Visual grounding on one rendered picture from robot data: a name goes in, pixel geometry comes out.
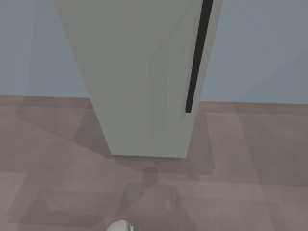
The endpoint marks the handle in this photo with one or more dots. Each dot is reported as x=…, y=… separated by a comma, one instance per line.
x=200, y=40

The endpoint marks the left robot thigh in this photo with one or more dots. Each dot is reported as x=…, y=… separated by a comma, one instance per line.
x=120, y=226

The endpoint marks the fridge door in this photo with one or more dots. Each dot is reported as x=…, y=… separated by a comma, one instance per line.
x=136, y=59

